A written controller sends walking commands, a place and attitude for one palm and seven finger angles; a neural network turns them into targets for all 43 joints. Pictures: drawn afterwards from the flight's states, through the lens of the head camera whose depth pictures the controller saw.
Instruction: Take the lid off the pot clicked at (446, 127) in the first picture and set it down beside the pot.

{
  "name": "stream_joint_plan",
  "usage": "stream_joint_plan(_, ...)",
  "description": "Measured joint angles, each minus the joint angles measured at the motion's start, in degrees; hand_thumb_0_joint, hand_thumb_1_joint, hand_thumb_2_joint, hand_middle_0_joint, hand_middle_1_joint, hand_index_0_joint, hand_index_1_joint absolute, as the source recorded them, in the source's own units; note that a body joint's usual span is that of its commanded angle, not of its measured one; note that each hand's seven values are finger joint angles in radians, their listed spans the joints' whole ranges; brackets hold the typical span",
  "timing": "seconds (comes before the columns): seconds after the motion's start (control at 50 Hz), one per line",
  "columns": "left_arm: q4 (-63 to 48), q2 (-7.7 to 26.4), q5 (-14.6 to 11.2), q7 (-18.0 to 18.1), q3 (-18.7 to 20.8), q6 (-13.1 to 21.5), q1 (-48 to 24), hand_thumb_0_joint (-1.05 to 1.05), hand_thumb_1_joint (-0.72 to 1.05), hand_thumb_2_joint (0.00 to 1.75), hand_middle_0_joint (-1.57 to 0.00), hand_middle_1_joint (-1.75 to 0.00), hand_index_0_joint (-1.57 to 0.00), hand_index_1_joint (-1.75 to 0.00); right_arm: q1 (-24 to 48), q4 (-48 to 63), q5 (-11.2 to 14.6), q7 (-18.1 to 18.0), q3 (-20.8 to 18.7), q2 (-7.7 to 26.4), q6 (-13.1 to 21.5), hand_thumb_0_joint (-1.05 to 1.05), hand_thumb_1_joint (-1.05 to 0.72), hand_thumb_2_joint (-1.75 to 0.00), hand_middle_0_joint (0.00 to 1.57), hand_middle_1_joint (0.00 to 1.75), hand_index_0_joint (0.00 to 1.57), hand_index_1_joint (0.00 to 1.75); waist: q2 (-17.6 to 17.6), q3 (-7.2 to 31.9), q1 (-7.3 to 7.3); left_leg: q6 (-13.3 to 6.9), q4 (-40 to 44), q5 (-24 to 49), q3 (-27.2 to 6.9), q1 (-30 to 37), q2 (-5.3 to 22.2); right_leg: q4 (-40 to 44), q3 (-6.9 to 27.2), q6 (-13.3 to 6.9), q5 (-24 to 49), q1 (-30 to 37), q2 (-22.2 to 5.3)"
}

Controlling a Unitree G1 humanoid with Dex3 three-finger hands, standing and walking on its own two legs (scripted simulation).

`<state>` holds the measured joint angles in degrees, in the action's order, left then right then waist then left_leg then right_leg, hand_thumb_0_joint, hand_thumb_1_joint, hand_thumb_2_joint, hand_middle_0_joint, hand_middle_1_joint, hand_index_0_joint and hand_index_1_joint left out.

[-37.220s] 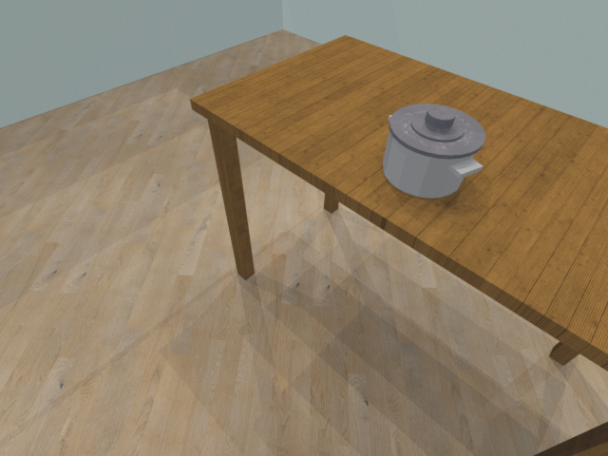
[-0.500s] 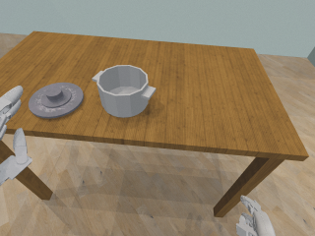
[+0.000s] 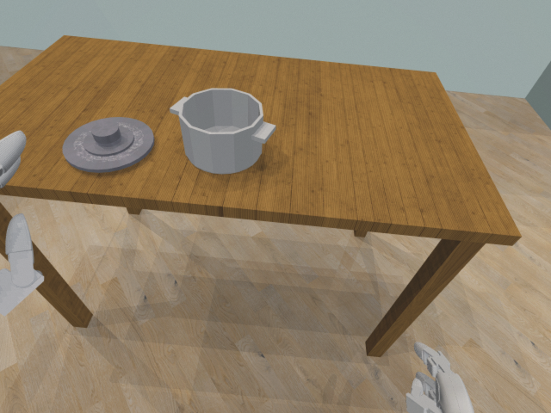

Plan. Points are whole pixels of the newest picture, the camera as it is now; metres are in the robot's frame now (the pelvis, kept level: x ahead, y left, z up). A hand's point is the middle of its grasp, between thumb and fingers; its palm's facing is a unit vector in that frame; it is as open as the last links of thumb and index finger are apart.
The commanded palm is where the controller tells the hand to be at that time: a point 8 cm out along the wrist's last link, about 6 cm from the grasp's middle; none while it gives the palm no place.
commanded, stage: step back with the hand held close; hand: left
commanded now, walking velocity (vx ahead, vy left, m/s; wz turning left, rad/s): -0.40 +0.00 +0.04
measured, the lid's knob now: (106, 132) +0.60 +0.37 +0.05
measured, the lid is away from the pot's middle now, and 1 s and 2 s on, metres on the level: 0.23 0.23 0.23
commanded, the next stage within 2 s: stop stepping back and stand still in 0.54 s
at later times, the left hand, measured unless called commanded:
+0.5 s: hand out of the picture +0.10 +0.24 +0.24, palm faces +0.39 -0.81 -0.44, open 7.4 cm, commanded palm +0.04 +0.29 +0.23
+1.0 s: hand out of the picture -0.05 +0.32 +0.26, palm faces +0.52 -0.83 -0.21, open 7.4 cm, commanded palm -0.09 +0.35 +0.23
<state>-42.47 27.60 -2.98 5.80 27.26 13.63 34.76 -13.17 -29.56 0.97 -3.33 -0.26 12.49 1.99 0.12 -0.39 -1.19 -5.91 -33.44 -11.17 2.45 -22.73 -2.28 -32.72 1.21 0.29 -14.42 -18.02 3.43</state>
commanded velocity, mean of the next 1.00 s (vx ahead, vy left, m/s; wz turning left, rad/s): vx -0.15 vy -0.03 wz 0.02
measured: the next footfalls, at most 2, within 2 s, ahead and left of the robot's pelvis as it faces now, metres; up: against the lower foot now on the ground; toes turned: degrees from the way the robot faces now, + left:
right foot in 0.14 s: -0.06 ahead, -0.13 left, +0.00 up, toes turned +4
right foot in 0.86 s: -0.17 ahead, -0.08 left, +0.00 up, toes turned -4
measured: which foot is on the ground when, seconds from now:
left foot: down 0.00-0.82, up 0.84-0.98, down 1.00-1.00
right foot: up 0.00-0.12, down 0.14-0.64, up 0.66-0.84, down 0.86-1.00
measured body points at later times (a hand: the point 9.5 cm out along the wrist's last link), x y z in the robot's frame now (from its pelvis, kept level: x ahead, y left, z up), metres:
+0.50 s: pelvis -0.09 +0.01 +0.00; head -0.09 +0.04 +0.45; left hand +0.07 +0.28 +0.26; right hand +0.07 -0.24 -0.06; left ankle +0.07 +0.05 -0.72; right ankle -0.10 -0.13 -0.73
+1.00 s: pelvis -0.22 +0.07 -0.02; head -0.27 +0.12 +0.43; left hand -0.09 +0.36 +0.27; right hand -0.06 -0.16 -0.07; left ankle -0.22 +0.19 -0.73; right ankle -0.22 -0.08 -0.73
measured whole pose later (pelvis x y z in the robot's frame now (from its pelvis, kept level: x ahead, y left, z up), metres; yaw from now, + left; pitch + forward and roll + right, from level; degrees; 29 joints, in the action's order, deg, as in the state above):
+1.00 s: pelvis -0.22 +0.07 -0.02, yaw +0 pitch -1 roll -5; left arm -41.5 25.6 -3.5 6.5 26.2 10.7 16.5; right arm -15.1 -37.0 1.2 -3.3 1.6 10.5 2.9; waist -2.5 7.4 2.3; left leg -1.5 -47.0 -30.6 -3.1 -21.0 4.4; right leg -40.6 -5.1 -0.3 -24.2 -18.5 0.2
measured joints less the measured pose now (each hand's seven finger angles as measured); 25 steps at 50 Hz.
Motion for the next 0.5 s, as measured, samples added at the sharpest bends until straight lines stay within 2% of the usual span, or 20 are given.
stream_joint_plan(0.08,2.4,-1.3,0.6,0.5,1.4,0.6,-3.3,0.02,0.89,0.90,-0.21,-0.30,-0.22,-0.30,-1.0,-0.5,-0.4,-0.3,-0.8,0.5,1.6,0.02,-0.90,-0.90,0.20,0.30,0.20,0.30,1.5,1.7,0.47,-0.1,1.4,2.1,-0.7,-1.7,0.1,-7.2,0.5,-0.1,-5.5,1.7,0.8)
stream_joint_plan(0.14,3.2,-2.3,0.0,1.2,2.5,0.9,-4.4,0.02,0.89,0.90,-0.21,-0.30,-0.21,-0.30,-0.6,-1.2,-0.5,0.3,-0.8,0.0,2.4,0.02,-0.90,-0.90,0.20,0.30,0.20,0.30,0.6,3.2,1.27,0.6,2.9,4.1,0.3,-4.4,-0.1,-0.2,0.8,-1.3,-6.6,6.4,-0.2)
stream_joint_plan(0.16,3.2,-2.7,-0.2,1.4,2.6,1.2,-4.6,0.02,0.89,0.90,-0.21,-0.30,-0.21,-0.30,0.2,-1.5,-0.6,0.5,-0.7,-0.2,2.7,0.02,-0.90,-0.90,0.20,0.30,0.20,0.30,-0.1,3.1,1.83,0.8,2.9,4.7,1.1,-5.6,-0.2,3.3,1.4,-1.2,-8.9,7.2,-0.6)
stream_joint_plan(0.18,3.5,-3.8,-0.3,1.2,1.6,1.7,-5.4,0.02,0.89,0.90,-0.21,-0.30,-0.21,-0.30,1.3,-2.2,-0.7,0.7,-0.7,0.0,2.8,0.02,-0.90,-0.90,0.20,0.30,0.20,0.30,0.7,2.2,2.11,1.0,3.1,5.4,1.0,-6.2,0.7,4.3,1.4,-1.1,-9.0,6.8,0.1)
stream_joint_plan(0.22,3.7,-5.0,-0.3,0.9,-0.9,2.0,-6.5,0.02,0.89,0.90,-0.20,-0.30,-0.21,-0.30,2.9,-3.8,-0.6,1.0,-0.9,-0.2,2.6,0.02,-0.90,-0.90,0.20,0.30,0.20,0.30,1.8,0.2,1.85,1.2,4.6,7.5,0.2,-5.6,1.7,5.5,0.8,-0.6,-5.4,7.1,1.3)
stream_joint_plan(0.3,2.0,-2.7,-0.2,0.0,-3.1,2.7,-4.9,0.02,0.89,0.90,-0.21,-0.30,-0.21,-0.30,2.8,-4.8,-0.1,1.2,-0.6,-1.2,1.7,0.02,-0.90,-0.90,0.20,0.30,0.20,0.30,1.2,-0.5,0.66,1.2,4.1,8.1,-0.5,-5.0,2.7,5.3,0.3,-0.7,-4.0,7.8,2.4)
stream_joint_plan(0.42,1.0,0.9,-0.7,0.3,-1.1,3.9,-2.9,0.02,0.89,0.90,-0.21,-0.30,-0.22,-0.30,0.5,-4.1,-0.9,0.5,-1.0,-0.8,1.4,0.02,-0.90,-0.90,0.20,0.30,0.20,0.30,1.7,1.6,-1.04,1.9,2.5,7.2,-1.5,-5.8,2.9,4.7,-0.8,-0.9,-3.8,7.6,2.7)
stream_joint_plan(0.5,2.2,0.6,-1.0,1.2,0.3,4.5,-3.7,0.02,0.89,0.90,-0.21,-0.30,-0.22,-0.30,-0.1,-4.3,-1.3,0.3,-1.5,-0.4,1.6,0.02,-0.90,-0.90,0.20,0.30,0.20,0.30,2.0,2.2,-0.64,3.0,2.4,3.4,-1.4,-6.6,2.5,5.2,-2.4,-1.1,-3.0,6.7,1.2)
